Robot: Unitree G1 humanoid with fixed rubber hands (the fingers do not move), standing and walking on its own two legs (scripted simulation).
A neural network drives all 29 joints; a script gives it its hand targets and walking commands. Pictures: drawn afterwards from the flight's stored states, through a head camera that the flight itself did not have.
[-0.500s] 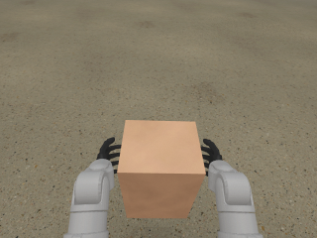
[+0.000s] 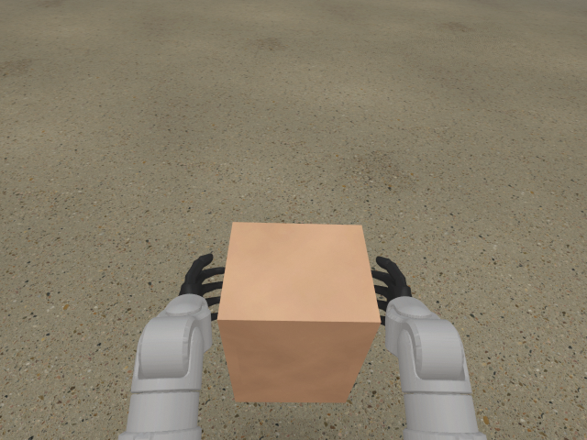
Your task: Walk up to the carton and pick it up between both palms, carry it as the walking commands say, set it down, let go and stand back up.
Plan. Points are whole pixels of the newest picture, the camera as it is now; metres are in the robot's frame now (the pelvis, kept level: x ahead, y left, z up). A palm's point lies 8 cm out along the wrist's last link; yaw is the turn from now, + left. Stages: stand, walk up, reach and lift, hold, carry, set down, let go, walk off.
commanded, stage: carry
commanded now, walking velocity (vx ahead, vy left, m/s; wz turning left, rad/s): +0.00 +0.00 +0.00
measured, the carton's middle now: (293, 320) +0.31 +0.01 +0.00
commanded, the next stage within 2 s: none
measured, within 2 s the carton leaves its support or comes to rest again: neither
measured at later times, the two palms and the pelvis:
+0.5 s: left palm (193, 309) +0.28 +0.14 +0.07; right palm (398, 311) +0.28 -0.13 +0.07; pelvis +0.00 +0.00 +0.00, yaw +0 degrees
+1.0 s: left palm (205, 283) +0.30 +0.12 +0.10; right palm (413, 294) +0.29 -0.15 +0.10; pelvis +0.03 +0.00 +0.01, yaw -4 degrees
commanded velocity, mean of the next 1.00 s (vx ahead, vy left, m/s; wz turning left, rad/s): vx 0.13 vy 0.00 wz -0.16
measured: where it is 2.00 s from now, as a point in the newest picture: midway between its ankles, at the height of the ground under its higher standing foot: (341, 373)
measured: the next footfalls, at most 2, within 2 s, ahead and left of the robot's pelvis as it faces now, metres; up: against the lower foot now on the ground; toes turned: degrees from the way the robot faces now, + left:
left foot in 1.30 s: +0.19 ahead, +0.09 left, +0.00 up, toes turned -3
right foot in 1.64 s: +0.42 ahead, -0.24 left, +0.00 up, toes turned -32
